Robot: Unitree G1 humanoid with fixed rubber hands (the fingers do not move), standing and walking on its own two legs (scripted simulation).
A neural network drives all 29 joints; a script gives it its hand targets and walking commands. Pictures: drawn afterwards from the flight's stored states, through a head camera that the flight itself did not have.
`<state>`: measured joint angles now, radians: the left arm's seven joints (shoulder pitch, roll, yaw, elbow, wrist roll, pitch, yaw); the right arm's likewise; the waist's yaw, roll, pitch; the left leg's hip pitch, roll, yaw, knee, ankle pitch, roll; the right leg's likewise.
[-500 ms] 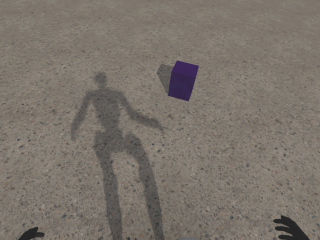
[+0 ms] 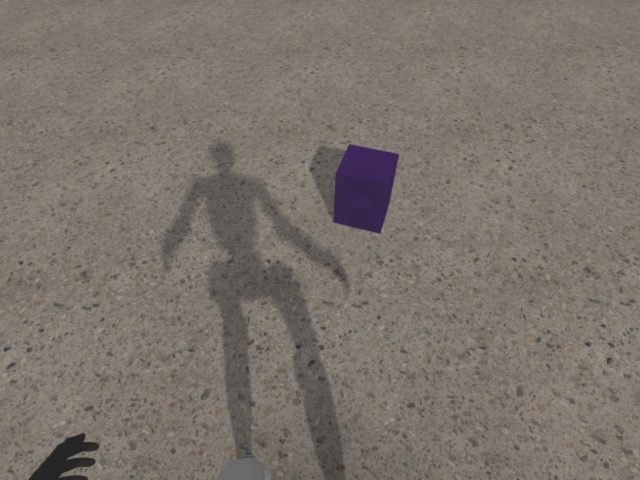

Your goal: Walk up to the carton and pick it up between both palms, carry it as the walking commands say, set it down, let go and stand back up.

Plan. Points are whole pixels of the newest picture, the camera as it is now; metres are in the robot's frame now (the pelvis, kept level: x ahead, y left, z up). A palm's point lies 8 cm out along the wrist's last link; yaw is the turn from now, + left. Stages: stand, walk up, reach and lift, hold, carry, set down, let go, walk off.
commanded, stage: walk up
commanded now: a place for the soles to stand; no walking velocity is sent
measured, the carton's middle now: (364, 189) +1.28 -0.17 -0.63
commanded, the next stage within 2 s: none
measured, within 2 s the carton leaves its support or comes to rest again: neither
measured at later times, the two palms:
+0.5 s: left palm (141, 309) +0.38 +0.30 -0.07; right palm (612, 376) +0.28 -0.40 -0.06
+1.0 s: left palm (194, 262) +0.50 +0.25 -0.11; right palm (565, 235) +0.53 -0.43 -0.06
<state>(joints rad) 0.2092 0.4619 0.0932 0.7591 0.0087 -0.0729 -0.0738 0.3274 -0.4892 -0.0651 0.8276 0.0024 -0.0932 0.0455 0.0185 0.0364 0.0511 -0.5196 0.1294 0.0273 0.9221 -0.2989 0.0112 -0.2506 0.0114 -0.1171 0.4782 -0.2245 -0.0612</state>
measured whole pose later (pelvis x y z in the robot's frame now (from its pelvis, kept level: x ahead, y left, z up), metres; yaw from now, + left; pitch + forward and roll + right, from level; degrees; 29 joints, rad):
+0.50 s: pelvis +0.23 -0.03 -0.01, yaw -1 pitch -1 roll +2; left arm 0.19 0.49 0.10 0.78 0.03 -0.04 -0.12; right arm 0.35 -0.54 -0.09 0.78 -0.01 -0.12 0.03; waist -0.05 -0.05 0.02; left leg -0.19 0.08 0.13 0.53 -0.33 -0.01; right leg -0.51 -0.13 -0.02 0.66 -0.20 0.00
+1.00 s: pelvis +0.44 -0.08 -0.02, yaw +0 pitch -1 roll +1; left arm 0.32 0.48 0.08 0.76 0.02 -0.04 -0.06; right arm 0.31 -0.50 -0.09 0.75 0.00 -0.12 0.01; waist 0.02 -0.08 0.04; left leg -0.36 0.03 0.10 0.64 -0.27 0.03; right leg -0.46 -0.05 -0.01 1.05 -0.40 -0.02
